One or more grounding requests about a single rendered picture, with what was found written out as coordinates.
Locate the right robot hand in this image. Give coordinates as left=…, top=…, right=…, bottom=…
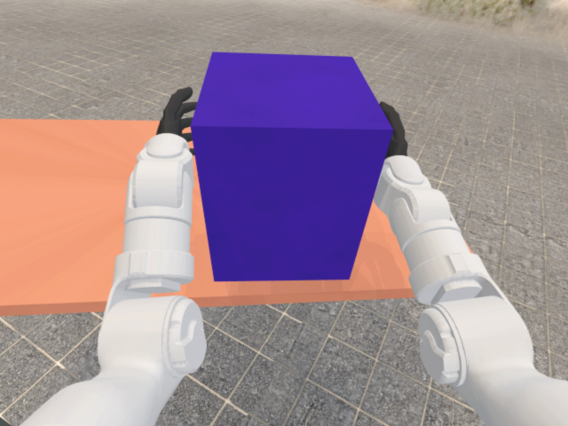
left=379, top=102, right=407, bottom=159

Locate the carton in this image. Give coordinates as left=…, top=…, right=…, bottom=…
left=191, top=52, right=393, bottom=281

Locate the left robot hand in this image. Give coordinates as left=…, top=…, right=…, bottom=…
left=156, top=87, right=197, bottom=155

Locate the right robot forearm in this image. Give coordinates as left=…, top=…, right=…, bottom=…
left=374, top=155, right=533, bottom=362

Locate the table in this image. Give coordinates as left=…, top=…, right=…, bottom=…
left=0, top=119, right=474, bottom=426

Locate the left robot upper arm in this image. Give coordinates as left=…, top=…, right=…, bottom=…
left=20, top=296, right=207, bottom=426

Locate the right robot upper arm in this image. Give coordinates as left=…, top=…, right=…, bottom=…
left=418, top=296, right=568, bottom=426

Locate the left robot forearm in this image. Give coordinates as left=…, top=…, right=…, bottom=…
left=98, top=133, right=194, bottom=364

